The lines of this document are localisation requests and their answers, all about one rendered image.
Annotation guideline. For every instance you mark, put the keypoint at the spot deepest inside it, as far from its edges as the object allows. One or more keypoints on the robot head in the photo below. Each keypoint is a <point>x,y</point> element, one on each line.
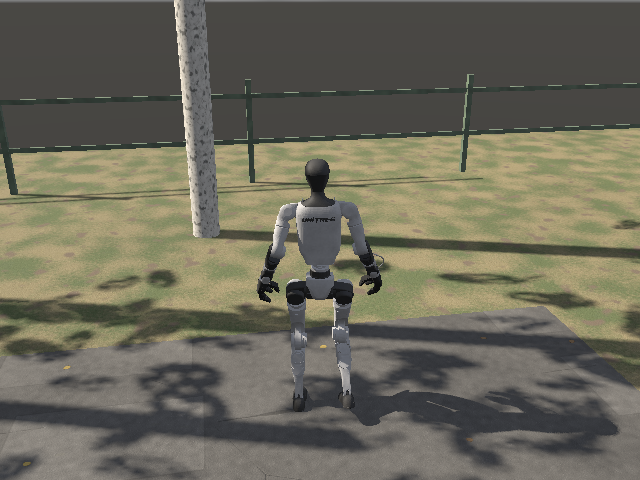
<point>317,175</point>

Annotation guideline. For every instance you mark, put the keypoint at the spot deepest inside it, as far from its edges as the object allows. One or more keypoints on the right robot forearm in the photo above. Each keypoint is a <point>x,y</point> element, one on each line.
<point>369,263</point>

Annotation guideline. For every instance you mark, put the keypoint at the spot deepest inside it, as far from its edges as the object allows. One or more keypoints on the robot right upper arm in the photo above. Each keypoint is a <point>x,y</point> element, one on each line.
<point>350,211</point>

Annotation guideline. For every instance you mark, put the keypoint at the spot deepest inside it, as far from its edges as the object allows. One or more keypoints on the left robot thigh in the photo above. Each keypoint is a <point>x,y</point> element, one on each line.
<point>296,302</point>

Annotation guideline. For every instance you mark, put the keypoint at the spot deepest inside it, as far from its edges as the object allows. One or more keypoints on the robot left hand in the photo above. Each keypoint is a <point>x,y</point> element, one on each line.
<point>261,288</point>

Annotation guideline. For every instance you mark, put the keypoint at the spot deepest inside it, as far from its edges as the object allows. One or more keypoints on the left robot forearm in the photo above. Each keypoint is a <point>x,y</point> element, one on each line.
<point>269,267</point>

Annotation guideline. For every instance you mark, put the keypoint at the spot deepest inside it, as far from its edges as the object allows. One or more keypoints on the robot right hand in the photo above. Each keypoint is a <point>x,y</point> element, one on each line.
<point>367,280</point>

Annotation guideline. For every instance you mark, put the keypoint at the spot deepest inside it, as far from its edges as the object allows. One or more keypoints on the robot left upper arm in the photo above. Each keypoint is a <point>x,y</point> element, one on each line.
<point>286,213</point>

